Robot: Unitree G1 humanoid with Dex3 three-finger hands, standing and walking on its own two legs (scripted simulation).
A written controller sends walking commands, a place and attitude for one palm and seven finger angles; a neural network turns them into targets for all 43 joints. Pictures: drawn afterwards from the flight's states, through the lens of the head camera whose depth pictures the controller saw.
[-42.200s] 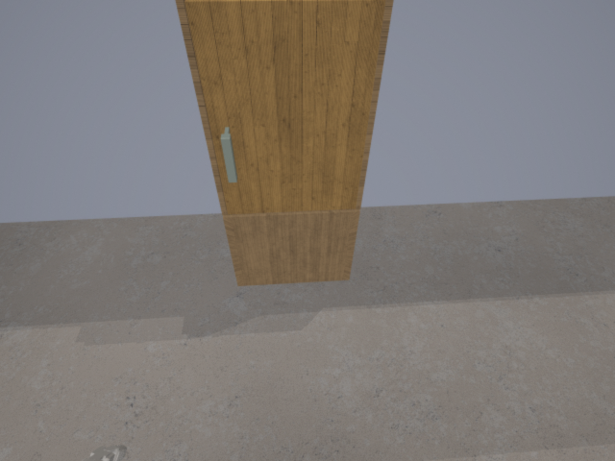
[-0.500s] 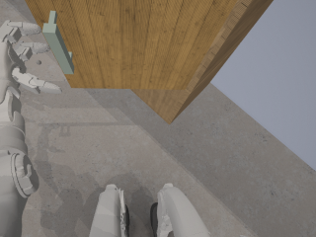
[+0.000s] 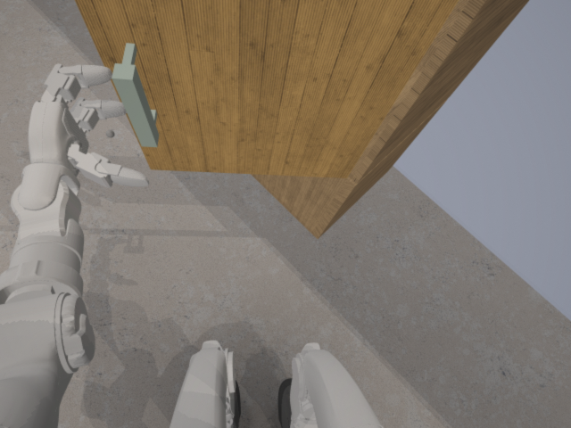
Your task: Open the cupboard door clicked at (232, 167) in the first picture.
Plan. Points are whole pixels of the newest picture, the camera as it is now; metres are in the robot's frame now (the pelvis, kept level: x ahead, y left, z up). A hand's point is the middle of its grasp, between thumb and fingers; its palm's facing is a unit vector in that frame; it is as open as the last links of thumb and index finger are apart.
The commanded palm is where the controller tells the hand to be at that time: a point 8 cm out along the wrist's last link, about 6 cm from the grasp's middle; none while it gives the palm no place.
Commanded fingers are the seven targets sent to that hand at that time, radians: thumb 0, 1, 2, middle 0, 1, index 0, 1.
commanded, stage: slide the fingers in behind the handle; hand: left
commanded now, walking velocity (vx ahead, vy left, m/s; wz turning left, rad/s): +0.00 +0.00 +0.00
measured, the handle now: (140, 99) +0.55 +0.19 +0.03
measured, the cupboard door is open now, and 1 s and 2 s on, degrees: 46 45 53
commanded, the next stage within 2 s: close the thumb around the handle in 0.74 s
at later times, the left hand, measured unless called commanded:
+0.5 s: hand (141, 132) +0.50 +0.18 +0.03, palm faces +0.01 -1.00 -0.03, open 14.0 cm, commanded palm +0.48 +0.21 +0.03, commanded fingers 0.00 -0.50 0.30 -0.30 -1.20 -0.30 -1.20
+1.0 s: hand (152, 128) +0.50 +0.17 +0.03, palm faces +0.00 -1.00 -0.03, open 13.3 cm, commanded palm +0.48 +0.21 +0.03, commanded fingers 0.00 0.00 0.52 -0.34 -1.25 -0.34 -1.25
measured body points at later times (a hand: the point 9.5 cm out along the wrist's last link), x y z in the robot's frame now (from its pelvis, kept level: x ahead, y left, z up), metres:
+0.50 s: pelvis -0.01 +0.00 +0.00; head +0.15 +0.03 +0.42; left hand +0.49 +0.24 +0.03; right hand +0.02 -0.26 -0.12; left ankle +0.03 +0.07 -0.60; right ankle +0.01 -0.10 -0.60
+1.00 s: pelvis -0.01 -0.01 -0.01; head +0.16 +0.02 +0.41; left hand +0.50 +0.22 +0.03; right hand +0.02 -0.28 -0.12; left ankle +0.03 +0.07 -0.60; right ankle +0.01 -0.10 -0.60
